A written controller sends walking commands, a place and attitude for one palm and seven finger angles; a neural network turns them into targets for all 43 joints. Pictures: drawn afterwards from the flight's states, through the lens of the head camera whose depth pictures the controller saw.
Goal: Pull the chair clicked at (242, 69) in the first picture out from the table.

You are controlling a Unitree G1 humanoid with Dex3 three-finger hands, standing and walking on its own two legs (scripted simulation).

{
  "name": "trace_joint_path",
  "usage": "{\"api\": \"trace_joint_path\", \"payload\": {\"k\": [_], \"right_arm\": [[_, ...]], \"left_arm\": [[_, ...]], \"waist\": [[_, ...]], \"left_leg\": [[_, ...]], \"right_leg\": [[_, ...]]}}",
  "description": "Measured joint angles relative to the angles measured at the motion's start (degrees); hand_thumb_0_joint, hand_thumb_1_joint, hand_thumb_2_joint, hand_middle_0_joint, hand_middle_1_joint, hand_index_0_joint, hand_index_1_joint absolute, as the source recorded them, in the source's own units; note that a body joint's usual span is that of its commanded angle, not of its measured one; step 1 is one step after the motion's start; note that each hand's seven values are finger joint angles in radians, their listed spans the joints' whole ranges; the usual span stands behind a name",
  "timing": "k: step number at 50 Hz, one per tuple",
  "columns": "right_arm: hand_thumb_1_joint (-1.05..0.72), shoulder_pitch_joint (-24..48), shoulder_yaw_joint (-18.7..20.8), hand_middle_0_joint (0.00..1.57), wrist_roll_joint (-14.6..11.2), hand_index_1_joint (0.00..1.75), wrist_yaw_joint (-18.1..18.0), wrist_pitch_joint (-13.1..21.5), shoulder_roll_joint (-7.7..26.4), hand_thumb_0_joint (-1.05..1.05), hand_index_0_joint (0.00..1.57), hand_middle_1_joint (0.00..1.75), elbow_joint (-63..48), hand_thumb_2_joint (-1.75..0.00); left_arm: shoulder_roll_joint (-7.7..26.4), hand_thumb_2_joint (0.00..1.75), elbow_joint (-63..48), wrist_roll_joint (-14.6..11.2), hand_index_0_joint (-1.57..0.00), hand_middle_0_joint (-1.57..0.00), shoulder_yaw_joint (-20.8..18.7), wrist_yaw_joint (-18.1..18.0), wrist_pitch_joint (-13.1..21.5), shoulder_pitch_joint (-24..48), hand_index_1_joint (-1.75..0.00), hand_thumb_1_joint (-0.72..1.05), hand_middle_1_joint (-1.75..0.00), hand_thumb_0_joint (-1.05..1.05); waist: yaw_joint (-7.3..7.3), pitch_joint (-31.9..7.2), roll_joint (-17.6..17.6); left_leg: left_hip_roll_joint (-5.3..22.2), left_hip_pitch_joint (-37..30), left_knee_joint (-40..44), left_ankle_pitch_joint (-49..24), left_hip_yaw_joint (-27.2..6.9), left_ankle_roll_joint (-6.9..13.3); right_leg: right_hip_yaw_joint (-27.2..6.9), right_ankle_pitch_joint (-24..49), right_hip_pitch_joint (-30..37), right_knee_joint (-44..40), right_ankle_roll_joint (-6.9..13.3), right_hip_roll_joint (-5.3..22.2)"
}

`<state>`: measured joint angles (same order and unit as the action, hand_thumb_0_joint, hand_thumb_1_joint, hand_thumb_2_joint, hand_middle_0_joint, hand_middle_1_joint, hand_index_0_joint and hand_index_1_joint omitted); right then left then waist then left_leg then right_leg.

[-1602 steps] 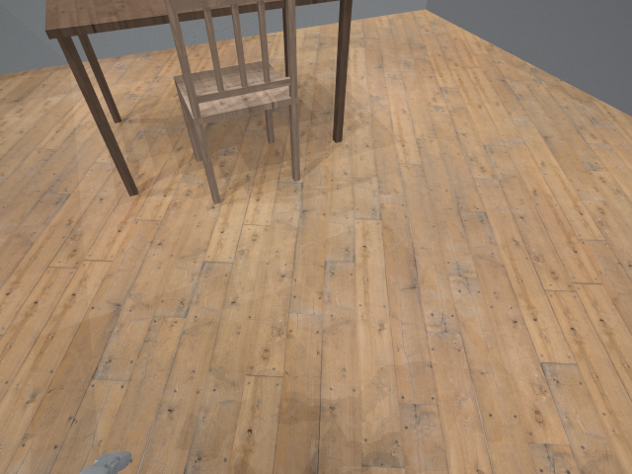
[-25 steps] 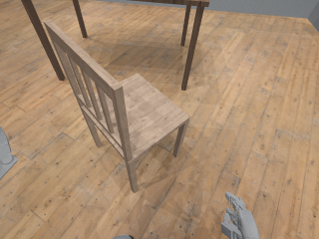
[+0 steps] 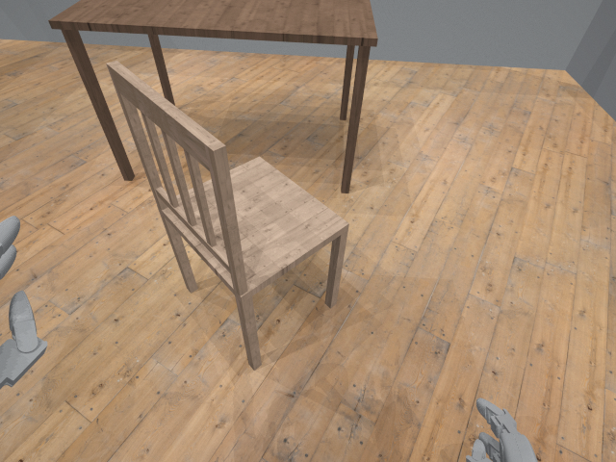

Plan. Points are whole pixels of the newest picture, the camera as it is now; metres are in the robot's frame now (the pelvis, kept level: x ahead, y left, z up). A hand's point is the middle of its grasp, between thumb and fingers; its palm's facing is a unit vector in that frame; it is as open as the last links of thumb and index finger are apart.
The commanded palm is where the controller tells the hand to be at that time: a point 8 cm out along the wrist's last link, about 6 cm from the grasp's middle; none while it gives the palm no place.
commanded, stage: stop stepping back and stand still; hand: left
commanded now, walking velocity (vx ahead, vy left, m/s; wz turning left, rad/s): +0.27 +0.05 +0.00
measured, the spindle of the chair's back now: (180, 180) +0.72 +0.34 -0.09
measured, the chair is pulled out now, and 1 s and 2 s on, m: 0.62 0.62 0.62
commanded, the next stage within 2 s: let the arm hang, fingers relaxed in 0.44 s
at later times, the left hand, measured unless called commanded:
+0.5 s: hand (13, 365) +0.17 +0.27 +0.16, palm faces +0.44 -0.80 -0.41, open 7.4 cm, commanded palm +0.11 +0.31 +0.18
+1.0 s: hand out of the picture +0.03 +0.21 -0.17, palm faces +0.06 -0.98 -0.21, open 7.0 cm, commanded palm none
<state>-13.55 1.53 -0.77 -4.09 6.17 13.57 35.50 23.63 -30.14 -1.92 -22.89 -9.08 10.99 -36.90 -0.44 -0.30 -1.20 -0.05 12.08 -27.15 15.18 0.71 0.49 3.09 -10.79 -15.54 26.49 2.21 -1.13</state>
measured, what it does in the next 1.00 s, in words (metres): stands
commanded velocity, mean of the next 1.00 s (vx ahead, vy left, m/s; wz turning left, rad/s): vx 0.07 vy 0.01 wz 0.00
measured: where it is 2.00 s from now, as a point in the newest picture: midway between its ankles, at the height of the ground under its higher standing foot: outside the picture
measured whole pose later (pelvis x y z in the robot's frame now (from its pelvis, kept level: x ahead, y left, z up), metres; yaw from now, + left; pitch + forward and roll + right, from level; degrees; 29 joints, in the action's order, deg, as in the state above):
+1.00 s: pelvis -0.01 +0.02 +0.00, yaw +3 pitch -1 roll +0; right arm -18.0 0.2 1.6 -1.0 -0.2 9.6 55.2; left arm 11.0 52.0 1.1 -1.1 -1.0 -1.1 -15.5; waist 0.0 4.1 -0.6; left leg -0.9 11.1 -27.3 15.6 -0.2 0.9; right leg 0.3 -13.2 -13.0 26.8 1.3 -1.3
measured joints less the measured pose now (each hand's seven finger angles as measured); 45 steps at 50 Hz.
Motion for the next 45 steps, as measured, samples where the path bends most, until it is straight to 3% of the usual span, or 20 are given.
{"api": "trace_joint_path", "payload": {"k": [4,7,12,15,17,19,22,24,27,29,32,35,37,40,42,45], "right_arm": [[-0.9,-0.6,-1.0,0.2,0.6,0.3,0.1,0.4,-0.9,0.02,0.2,0.3,0.9,-0.9],[-0.9,0.0,-1.9,0.2,0.9,0.3,0.2,0.5,-1.2,0.02,0.2,0.3,1.2,-0.9],[-0.9,-1.5,-2.3,0.2,0.5,0.3,0.3,0.7,-3.3,0.02,0.2,0.3,1.0,-0.9],[-0.9,-3.4,-3.1,0.2,0.5,0.3,0.6,0.9,-4.5,0.02,0.2,0.3,1.4,-0.9],[-0.9,-3.3,-3.3,0.2,0.9,0.3,0.7,0.5,-4.3,0.02,0.2,0.3,2.3,-0.9],[-0.9,-3.3,-2.9,0.2,0.8,0.3,0.9,-0.2,-4.0,0.02,0.2,0.3,3.8,-0.9],[-0.9,-3.7,-2.4,0.2,1.0,0.3,1.3,-0.9,-3.4,0.02,0.2,0.3,5.7,-0.9],[-0.9,-4.0,-2.4,0.2,1.2,0.3,1.1,-0.7,-3.1,0.02,0.2,0.3,5.3,-0.9],[-0.9,-4.3,-2.0,0.2,1.4,0.3,0.1,0.9,-1.4,0.02,0.2,0.3,3.1,-0.9],[-0.9,-3.6,0.1,0.2,1.9,0.3,2.1,1.9,0.6,0.02,0.2,0.3,3.6,-0.9],[-0.9,-1.2,1.0,0.2,3.1,0.3,3.3,-1.5,2.1,0.01,0.2,0.3,6.1,-0.9],[-0.9,-0.6,-0.1,0.2,3.8,0.3,3.9,-3.7,1.0,0.01,0.2,0.29,7.4,-0.9],[-0.9,-0.4,-1.0,0.2,3.3,0.3,4.2,-4.6,-0.6,0.01,0.2,0.29,8.5,-0.9],[-0.9,-1.1,-1.4,0.2,2.4,0.3,4.5,-5.8,-2.5,0.01,0.2,0.29,10.8,-0.9],[-0.91,-2.1,-1.6,0.2,2.4,0.3,4.3,-6.2,-3.8,0.01,0.2,0.29,12.9,-0.9],[-0.92,-3.3,-1.6,0.2,2.5,0.3,3.6,-6.3,-4.8,0.01,0.2,0.3,16.2,-0.9]], "left_arm": [[-0.8,0.9,1.7,0.6,-0.22,-0.22,0.2,-0.3,1.4,3.2,-0.3,0.88,-0.3,0.02],[-1.3,0.9,4.2,0.6,-0.22,-0.22,-0.1,-0.3,1.8,6.9,-0.3,0.88,-0.3,0.02],[-1.5,0.9,8.5,1.2,-0.21,-0.21,0.0,0.1,-0.4,8.8,-0.3,0.89,-0.3,0.02],[-0.4,0.9,8.1,1.3,-0.21,-0.21,-0.1,0.3,-0.9,7.9,-0.3,0.89,-0.3,0.02],[-0.8,0.9,7.3,1.3,-0.21,-0.21,0.0,0.6,-0.5,7.5,-0.3,0.89,-0.3,0.02],[-1.2,0.9,6.3,1.2,-0.21,-0.21,0.8,1.1,-0.1,7.3,-0.3,0.89,-0.3,0.02],[-2.1,0.9,5.3,1.0,-0.21,-0.22,1.2,1.5,1.0,6.7,-0.3,0.88,-0.3,0.02],[-2.2,0.9,4.5,1.0,-0.21,-0.22,0.5,1.3,1.5,5.8,-0.3,0.88,-0.3,0.02],[-1.6,0.9,2.7,1.1,-0.21,-0.22,0.0,0.6,2.2,5.4,-0.3,0.88,-0.3,0.02],[-1.7,0.9,8.9,3.1,-0.21,-0.21,2.8,2.6,1.2,9.9,-0.3,0.89,-0.3,0.01],[-5.6,0.9,28.4,4.1,-0.2,-0.2,9.5,5.7,-7.4,18.1,-0.3,0.89,-0.3,0.01],[-9.2,0.9,47.2,4.3,-0.2,-0.2,15.2,7.7,-12.8,22.5,-0.3,0.9,-0.3,0.01],[-11.1,0.9,56.3,4.4,-0.2,-0.2,18.6,8.5,-13.5,23.0,-0.3,0.9,-0.3,0.01],[-14.4,0.9,67.8,4.2,-0.2,-0.2,23.5,9.5,-13.9,21.2,-0.3,0.91,-0.3,0.01],[-16.1,0.9,72.1,2.4,-0.21,-0.21,22.8,8.7,-12.9,20.4,-0.3,0.94,-0.3,-0.01],[-14.7,0.9,75.7,2.6,-0.21,-0.21,22.0,8.2,-11.9,21.7,-0.3,0.99,-0.3,-0.06]], "waist": [[0.96,-2.3,0.6],[1.01,-1.8,0.5],[-0.92,-2.8,1.6],[-1.4,-3.6,1.0],[-1.04,-2.8,1.9],[-0.58,-2.2,2.1],[0.77,-2.5,-0.1],[0.75,-2.7,-1.7],[-0.09,-2.0,-1.4],[-0.6,-2.1,0.4],[-1.22,-1.8,1.6],[-2.05,-0.5,1.0],[-1.74,1.2,-0.5],[-2.2,2.5,-0.4],[-1.77,3.0,-1.0],[0.0,4.1,-1.2]], "left_leg": [[0.0,2.1,-4.0,7.4,-0.2,1.6],[-0.4,2.5,-4.5,4.4,0.4,1.8],[-0.1,2.8,-4.9,1.2,0.6,2.0],[0.4,4.1,-6.2,0.3,1.2,1.1],[1.4,6.0,-9.8,3.1,0.6,0.7],[1.1,9.2,-18.2,7.5,-0.3,0.7],[-0.3,12.3,-27.7,6.0,0.4,0.4],[0.0,10.4,-22.3,4.9,1.7,0.9],[1.3,4.0,-5.6,4.1,2.0,1.6],[0.6,5.2,-3.9,-1.8,-0.1,1.8],[-1.9,6.4,-5.7,0.9,0.0,1.6],[-3.2,5.4,-5.5,1.6,0.1,1.6],[-3.2,4.5,-6.9,2.7,0.7,1.0],[-1.9,2.7,-6.7,3.5,-0.2,0.4],[-1.5,1.9,-5.3,2.9,-0.6,0.4],[-1.0,0.8,-2.8,1.5,-1.1,0.2]], "right_leg": [[-0.2,-2.5,-0.8,0.6,0.4,-0.4],[-0.8,-3.6,-2.2,3.5,0.3,0.1],[-0.5,-12.9,-4.9,17.1,-2.0,-0.2],[0.9,-13.4,0.4,9.7,-1.9,0.1],[1.7,-6.6,1.1,6.6,0.3,-1.0],[2.4,-5.2,1.1,6.2,1.7,-1.5],[1.3,-4.0,1.8,2.6,2.1,-1.0],[0.5,-2.7,2.1,0.3,1.7,-0.4],[0.8,-2.7,1.8,-0.1,0.8,-0.6],[1.0,-6.6,-2.6,6.7,-0.7,0.2],[-2.4,-15.3,-7.9,17.7,-2.2,1.8],[-3.8,-12.0,-7.1,14.5,-2.4,2.3],[-4.4,-4.0,-5.0,10.7,-1.3,2.1],[-3.5,-6.1,-2.5,9.4,-0.8,0.8],[-3.0,-6.0,-1.1,7.3,-0.8,0.4],[-2.7,-4.0,0.4,3.8,-0.8,0.0]]}}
